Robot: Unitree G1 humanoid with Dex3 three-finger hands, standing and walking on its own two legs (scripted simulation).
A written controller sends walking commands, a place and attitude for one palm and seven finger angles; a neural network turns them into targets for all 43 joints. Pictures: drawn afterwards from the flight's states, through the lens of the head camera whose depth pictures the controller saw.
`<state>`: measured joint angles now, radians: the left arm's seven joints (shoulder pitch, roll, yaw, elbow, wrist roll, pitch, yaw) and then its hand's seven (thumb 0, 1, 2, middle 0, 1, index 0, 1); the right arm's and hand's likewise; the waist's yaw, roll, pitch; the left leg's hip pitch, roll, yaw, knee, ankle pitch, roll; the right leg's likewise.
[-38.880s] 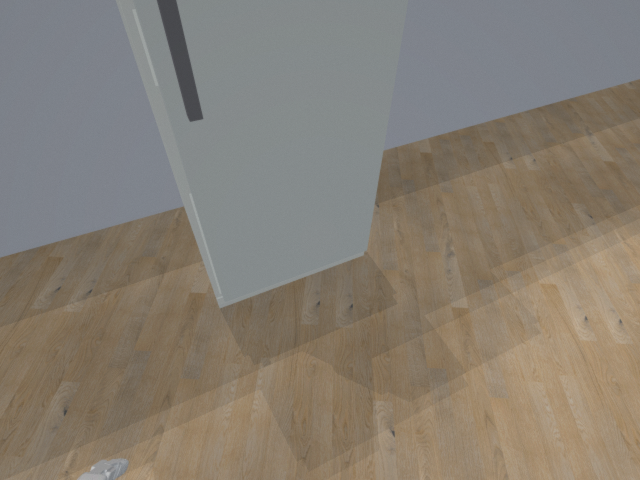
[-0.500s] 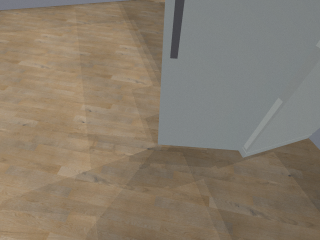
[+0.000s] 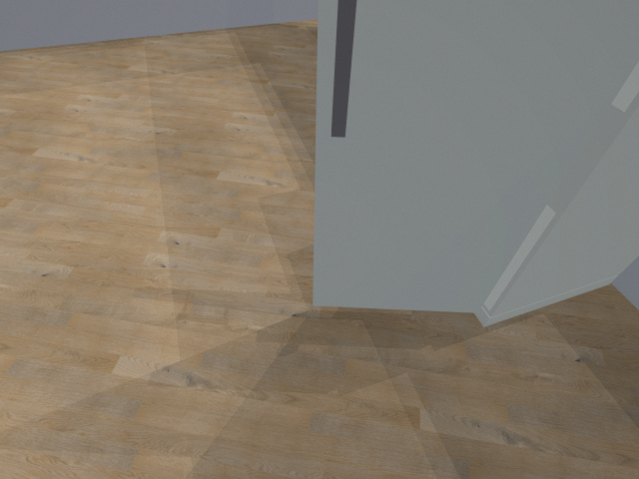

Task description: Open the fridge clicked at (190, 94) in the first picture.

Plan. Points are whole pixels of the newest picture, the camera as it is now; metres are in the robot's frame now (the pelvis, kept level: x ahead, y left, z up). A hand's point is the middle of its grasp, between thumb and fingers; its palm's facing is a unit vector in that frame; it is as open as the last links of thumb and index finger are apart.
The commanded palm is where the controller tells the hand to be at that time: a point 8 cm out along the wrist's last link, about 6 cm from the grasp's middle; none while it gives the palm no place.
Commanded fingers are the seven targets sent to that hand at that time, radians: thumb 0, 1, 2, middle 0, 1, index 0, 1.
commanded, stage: let the arm hang, fingers relaxed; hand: left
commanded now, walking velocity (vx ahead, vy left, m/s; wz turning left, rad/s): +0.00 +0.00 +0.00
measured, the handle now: (344, 28) +0.73 +0.00 +0.23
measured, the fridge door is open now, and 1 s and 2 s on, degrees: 69 69 69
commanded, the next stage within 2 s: look to check the result in 0.10 s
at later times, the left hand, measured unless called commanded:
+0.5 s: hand out of the picture +0.05 +0.20 -0.17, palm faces +0.00 -0.97 -0.25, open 7.4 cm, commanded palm none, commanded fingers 0.00 0.90 0.90 -0.20 -0.30 -0.20 -0.30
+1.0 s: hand out of the picture +0.07 +0.18 -0.17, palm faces +0.00 -0.97 -0.23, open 7.4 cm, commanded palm none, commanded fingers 0.00 0.90 0.90 -0.20 -0.30 -0.20 -0.30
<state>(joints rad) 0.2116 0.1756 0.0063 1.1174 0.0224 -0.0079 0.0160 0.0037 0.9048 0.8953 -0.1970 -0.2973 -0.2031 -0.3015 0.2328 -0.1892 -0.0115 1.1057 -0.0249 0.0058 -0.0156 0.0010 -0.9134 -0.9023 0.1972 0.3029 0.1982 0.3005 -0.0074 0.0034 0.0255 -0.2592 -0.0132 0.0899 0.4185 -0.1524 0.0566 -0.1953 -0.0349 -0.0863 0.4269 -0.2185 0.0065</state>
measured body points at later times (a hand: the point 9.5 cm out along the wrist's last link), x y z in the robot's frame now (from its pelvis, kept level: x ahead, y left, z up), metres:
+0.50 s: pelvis +0.02 -0.01 +0.00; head +0.04 -0.01 +0.45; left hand +0.05 +0.25 -0.15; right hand +0.06 -0.25 -0.15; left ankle +0.05 +0.08 -0.74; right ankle +0.01 -0.12 -0.74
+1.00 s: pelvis +0.04 -0.02 +0.01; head +0.05 -0.02 +0.45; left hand +0.07 +0.23 -0.15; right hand +0.07 -0.26 -0.15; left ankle +0.05 +0.08 -0.74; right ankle +0.01 -0.12 -0.74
